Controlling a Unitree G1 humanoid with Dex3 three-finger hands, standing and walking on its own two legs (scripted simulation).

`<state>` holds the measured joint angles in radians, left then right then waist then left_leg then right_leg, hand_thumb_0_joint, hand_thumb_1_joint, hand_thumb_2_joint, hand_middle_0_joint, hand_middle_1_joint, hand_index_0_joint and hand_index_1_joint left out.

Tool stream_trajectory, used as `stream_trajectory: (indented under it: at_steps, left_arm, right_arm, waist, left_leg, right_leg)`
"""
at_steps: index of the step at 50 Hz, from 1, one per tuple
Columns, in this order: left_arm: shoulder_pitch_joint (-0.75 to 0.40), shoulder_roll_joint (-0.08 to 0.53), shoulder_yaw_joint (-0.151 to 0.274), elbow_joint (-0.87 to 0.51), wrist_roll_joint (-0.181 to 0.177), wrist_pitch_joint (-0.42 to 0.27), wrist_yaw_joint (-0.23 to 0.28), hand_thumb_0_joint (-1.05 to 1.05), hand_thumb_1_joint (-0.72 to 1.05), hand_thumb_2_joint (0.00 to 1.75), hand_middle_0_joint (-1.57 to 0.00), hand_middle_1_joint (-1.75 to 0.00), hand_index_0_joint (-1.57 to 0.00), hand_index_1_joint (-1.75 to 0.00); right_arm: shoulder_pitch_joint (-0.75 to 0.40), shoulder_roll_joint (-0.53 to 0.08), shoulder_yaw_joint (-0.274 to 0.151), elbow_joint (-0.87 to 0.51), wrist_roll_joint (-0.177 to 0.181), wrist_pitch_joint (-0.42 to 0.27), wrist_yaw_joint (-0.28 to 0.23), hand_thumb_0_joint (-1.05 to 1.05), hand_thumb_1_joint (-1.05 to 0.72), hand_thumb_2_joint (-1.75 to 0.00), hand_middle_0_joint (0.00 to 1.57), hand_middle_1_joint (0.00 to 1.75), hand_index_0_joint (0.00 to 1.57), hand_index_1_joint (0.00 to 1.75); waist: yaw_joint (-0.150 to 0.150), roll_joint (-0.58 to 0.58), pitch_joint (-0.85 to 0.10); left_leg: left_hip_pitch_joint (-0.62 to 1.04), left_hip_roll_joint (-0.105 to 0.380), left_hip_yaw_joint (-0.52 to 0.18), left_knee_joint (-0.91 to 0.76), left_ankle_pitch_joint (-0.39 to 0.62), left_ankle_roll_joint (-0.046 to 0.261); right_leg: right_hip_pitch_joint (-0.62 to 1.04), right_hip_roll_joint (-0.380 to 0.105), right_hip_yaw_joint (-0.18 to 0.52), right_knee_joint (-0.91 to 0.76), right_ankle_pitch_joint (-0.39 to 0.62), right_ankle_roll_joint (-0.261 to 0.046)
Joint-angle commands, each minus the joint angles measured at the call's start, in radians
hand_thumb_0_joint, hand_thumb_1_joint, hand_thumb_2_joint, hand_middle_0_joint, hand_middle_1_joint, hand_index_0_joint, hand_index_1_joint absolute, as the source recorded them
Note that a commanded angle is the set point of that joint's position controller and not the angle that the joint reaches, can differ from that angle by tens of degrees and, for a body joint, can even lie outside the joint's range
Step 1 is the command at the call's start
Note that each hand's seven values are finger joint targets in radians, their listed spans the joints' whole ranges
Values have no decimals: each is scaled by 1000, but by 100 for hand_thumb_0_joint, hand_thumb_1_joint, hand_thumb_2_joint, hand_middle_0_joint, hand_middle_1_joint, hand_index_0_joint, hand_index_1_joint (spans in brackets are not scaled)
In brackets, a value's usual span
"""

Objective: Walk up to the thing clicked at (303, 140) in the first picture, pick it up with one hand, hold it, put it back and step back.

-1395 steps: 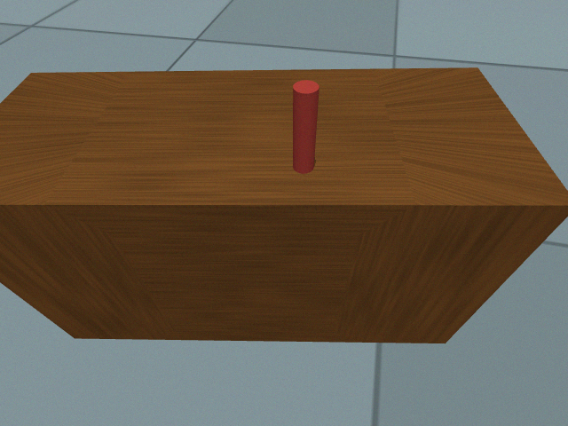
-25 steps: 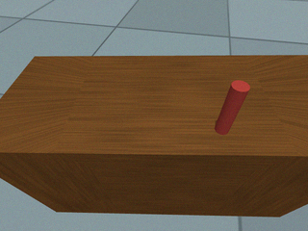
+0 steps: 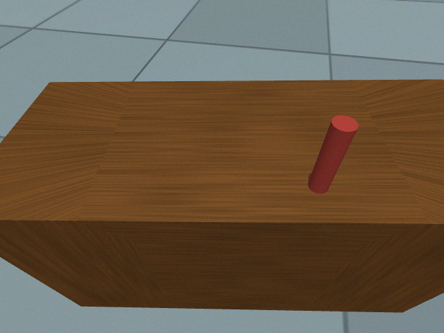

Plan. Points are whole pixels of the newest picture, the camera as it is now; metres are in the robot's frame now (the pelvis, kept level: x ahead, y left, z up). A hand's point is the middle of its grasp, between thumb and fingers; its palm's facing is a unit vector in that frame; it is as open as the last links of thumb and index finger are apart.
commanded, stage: stand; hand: right
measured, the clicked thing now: (329, 158) +0.43 -0.21 +0.06
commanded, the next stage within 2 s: step back in 0.96 s
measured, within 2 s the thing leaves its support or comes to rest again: neither
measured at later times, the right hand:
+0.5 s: hand out of the picture +0.06 -0.25 -0.16, palm faces -0.04 +0.94 -0.34, open 7.3 cm
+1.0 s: hand out of the picture +0.08 -0.25 -0.16, palm faces -0.03 +0.94 -0.34, open 7.3 cm
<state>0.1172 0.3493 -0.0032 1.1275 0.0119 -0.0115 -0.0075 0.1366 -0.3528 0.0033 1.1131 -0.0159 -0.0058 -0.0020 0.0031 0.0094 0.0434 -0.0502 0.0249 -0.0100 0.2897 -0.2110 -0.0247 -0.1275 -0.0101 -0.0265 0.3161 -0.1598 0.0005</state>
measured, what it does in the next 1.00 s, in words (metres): stands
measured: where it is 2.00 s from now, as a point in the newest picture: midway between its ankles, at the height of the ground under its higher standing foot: outside the picture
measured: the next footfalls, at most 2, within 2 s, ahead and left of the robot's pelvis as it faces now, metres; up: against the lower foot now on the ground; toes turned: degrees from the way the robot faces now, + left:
right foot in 1.72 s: -0.14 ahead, -0.08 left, +0.00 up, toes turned -2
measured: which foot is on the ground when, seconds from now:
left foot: down 0.00-1.00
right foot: down 0.00-1.00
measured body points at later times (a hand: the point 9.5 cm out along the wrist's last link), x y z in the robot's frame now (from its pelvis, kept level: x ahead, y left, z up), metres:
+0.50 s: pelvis +0.00 +0.00 +0.00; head +0.02 +0.00 +0.45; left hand +0.07 +0.30 -0.13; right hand +0.07 -0.30 -0.14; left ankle -0.03 +0.14 -0.75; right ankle +0.01 -0.12 -0.75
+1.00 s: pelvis +0.00 +0.00 +0.00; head +0.02 +0.00 +0.45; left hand +0.08 +0.31 -0.13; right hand +0.08 -0.30 -0.14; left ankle -0.03 +0.14 -0.75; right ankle +0.01 -0.12 -0.75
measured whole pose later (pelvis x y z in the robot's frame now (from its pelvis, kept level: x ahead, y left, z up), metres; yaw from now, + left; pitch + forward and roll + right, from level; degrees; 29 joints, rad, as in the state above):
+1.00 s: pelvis +0.00 +0.00 +0.00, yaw +0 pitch -1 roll +0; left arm 0.11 0.35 0.01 1.11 0.00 0.00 -0.01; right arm 0.12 -0.36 0.00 1.09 -0.01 0.00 0.00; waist 0.01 0.01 0.06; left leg -0.07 0.02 -0.01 0.32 -0.23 -0.02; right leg -0.15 -0.01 -0.03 0.35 -0.18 0.00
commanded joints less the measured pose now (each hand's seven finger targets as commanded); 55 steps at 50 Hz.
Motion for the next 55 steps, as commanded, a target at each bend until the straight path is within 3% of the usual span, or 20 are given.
stream_trajectory:
  at_steps: [1, 9, 13, 21, 33, 38, 44, 47, 48, 50, 52, 54, 55]
  left_arm:
    - [-39, 214, 42, -61, -6, -21, 18, 0, 90, 90, -20, -30, -20, -30]
    - [-28, 210, 39, -59, -3, -21, 17, 0, 90, 90, -20, -30, -20, -30]
    - [-30, 217, 42, -56, -3, -18, 17, 0, 90, 90, -20, -30, -20, -30]
    - [-32, 218, 43, -57, -7, -22, 19, 0, 90, 90, -20, -30, -20, -30]
    - [-29, 215, 42, -55, -7, -19, 18, 0, 90, 90, -20, -30, -20, -30]
    - [-30, 213, 43, -57, -4, -19, 19, 0, 90, 90, -20, -30, -20, -30]
    - [-38, 217, 47, -56, -5, -18, 17, 0, 90, 90, -20, -30, -20, -30]
    - [-34, 211, 46, -58, -4, -19, 18, 0, 90, 90, -20, -30, -20, -30]
    - [-42, 271, 90, -88, -21, -7, 21, 0, 90, 90, -20, -30, -20, -30]
    - [-23, 262, 98, -118, -24, 0, 27, 0, 90, 90, -20, -30, -20, -30]
    - [-30, 262, 106, -146, -24, 9, 28, 0, 90, 90, -20, -30, -20, -30]
    - [-46, 285, 112, -179, -18, 17, 26, 0, 90, 90, -20, -30, -20, -30]
    - [-71, 302, 117, -201, -10, 20, 28, 0, 90, 90, -20, -30, -20, -30]
  right_arm:
    - [-20, -205, -42, -52, 5, -22, -9, 0, -90, -90, 20, 30, 20, 30]
    - [-24, -208, -43, -50, 5, -22, -9, 0, -90, -90, 20, 30, 20, 30]
    - [-19, -209, -43, -48, 4, -17, -9, 0, -90, -90, 20, 30, 20, 30]
    - [-13, -207, -42, -51, 5, -21, -9, 0, -90, -90, 20, 30, 20, 30]
    - [-19, -208, -40, -51, 5, -20, -10, 0, -90, -90, 20, 30, 20, 30]
    - [-25, -207, -40, -58, 6, -23, -12, 0, -90, -90, 20, 30, 20, 30]
    - [-23, -210, -41, -57, 5, -23, -12, 0, -90, -90, 20, 30, 20, 30]
    - [-32, -220, -44, -60, 6, -24, -13, 0, -90, -90, 20, 30, 20, 30]
    - [-63, -262, -64, -77, 18, -7, -8, 0, -90, -90, 20, 30, 20, 30]
    - [-31, -248, -68, -100, 31, 2, -8, 0, -90, -90, 20, 30, 20, 30]
    - [-25, -246, -80, -125, 32, 12, -7, 0, -90, -90, 20, 30, 20, 30]
    - [-21, -229, -82, -150, 33, 26, -6, 0, -90, -90, 20, 30, 20, 30]
    - [-11, -224, -86, -160, 30, 37, -4, 0, -90, -90, 20, 30, 20, 30]
  waist:
    - [-2, -12, -69]
    - [0, -9, -59]
    - [0, -14, -39]
    - [-2, -14, -69]
    - [0, -6, -53]
    - [0, -7, -81]
    - [-1, -4, -66]
    - [4, 0, -82]
    - [11, -16, 33]
    - [-1, -17, -55]
    - [-3, -38, -127]
    - [-2, -94, -138]
    - [-3, -155, -126]
  left_leg:
    - [-42, 107, -70, -40, 175, 37]
    - [-43, 108, -74, -40, 156, 40]
    - [-61, 103, -73, -50, 94, 41]
    - [-35, 107, -72, -32, 187, 38]
    - [-47, 106, -70, -39, 165, 37]
    - [-23, 112, -68, -32, 233, 38]
    - [-34, 110, -68, -42, 181, 39]
    - [-19, 114, -69, -31, 225, 42]
    - [-98, 95, -76, 76, 373, 66]
    - [-86, 95, -58, 147, 442, 76]
    - [-84, 67, -42, 243, 400, 87]
    - [-115, 0, -8, 375, 242, 71]
    - [-160, -48, 3, 490, 12, 65]
  right_leg:
    - [63, -123, 96, -26, 191, -27]
    - [50, -120, 97, -35, 158, -25]
    - [33, -116, 101, -45, 89, -23]
    - [58, -124, 99, -19, 210, -27]
    - [56, -122, 101, -33, 182, -24]
    - [69, -123, 90, -12, 240, -25]
    - [67, -123, 96, -22, 191, -26]
    - [72, -124, 95, -17, 230, -26]
    - [-5, -108, 105, 71, 382, -29]
    - [36, -118, 94, 118, 452, -61]
    - [35, -141, 108, 143, 457, -103]
    - [-7, -228, 201, 104, 469, -168]
    - [-31, -295, 261, 76, 457, -221]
